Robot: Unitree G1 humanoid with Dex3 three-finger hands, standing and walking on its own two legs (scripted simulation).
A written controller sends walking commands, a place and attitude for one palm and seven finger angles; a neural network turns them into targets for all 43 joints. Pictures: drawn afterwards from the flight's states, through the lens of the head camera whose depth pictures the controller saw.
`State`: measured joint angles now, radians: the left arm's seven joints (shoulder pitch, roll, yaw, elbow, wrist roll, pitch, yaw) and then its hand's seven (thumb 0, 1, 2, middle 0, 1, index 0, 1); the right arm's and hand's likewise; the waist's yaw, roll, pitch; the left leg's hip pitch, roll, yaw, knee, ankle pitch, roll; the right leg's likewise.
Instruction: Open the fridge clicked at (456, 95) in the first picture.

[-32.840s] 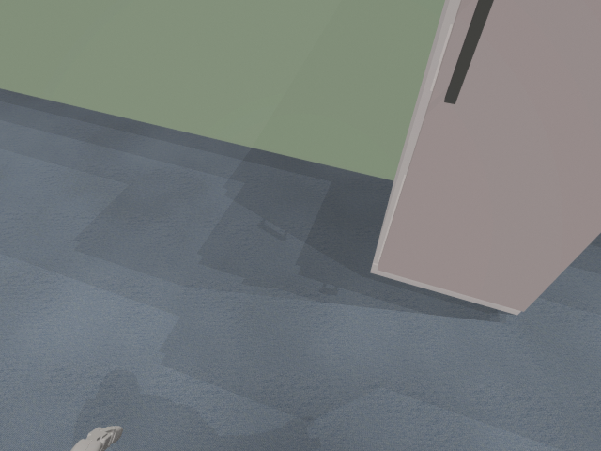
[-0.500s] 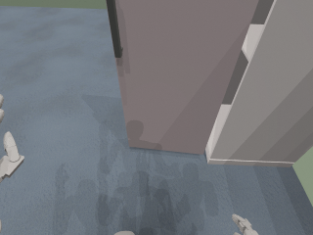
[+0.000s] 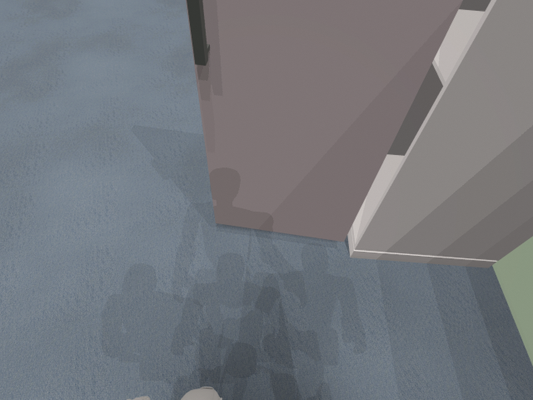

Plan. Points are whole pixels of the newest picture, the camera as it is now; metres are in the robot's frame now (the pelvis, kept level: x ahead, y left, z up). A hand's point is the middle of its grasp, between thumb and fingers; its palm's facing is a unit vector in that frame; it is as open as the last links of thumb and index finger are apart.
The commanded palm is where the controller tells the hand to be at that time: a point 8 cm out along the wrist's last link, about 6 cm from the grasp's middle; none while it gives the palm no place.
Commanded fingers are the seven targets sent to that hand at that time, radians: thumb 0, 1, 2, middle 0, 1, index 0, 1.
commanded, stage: let the arm hang, fingers relaxed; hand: left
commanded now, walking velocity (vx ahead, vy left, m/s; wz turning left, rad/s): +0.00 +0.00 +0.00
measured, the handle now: out of the picture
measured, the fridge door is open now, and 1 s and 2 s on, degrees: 85 85 85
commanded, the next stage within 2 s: look to check the result in 0.76 s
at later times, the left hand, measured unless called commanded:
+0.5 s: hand out of the picture +0.06 +0.21 -0.16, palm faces -0.05 -0.97 -0.22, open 7.4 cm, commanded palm none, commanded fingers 0.00 0.90 0.90 -0.20 -0.30 -0.20 -0.30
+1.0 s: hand out of the picture +0.04 +0.21 -0.16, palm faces -0.05 -0.98 -0.21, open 7.4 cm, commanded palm none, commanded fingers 0.00 0.90 0.90 -0.20 -0.30 -0.20 -0.30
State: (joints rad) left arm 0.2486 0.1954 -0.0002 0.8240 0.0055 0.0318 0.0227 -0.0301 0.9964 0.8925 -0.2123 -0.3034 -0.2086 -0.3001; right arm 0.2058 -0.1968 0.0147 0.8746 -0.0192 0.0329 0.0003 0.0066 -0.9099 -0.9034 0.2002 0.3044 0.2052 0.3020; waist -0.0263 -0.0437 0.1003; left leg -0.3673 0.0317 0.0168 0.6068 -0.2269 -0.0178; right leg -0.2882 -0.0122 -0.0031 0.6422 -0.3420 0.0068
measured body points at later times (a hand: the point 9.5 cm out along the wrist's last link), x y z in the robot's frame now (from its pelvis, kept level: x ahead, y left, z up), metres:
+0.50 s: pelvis +0.01 +0.02 +0.02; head +0.03 +0.02 +0.46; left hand +0.06 +0.26 -0.14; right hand +0.04 -0.21 -0.14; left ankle +0.06 +0.13 -0.72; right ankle +0.00 -0.12 -0.72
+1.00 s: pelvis +0.02 +0.02 +0.02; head +0.05 +0.03 +0.47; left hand +0.04 +0.26 -0.14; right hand +0.03 -0.21 -0.14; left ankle +0.06 +0.13 -0.72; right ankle +0.00 -0.12 -0.72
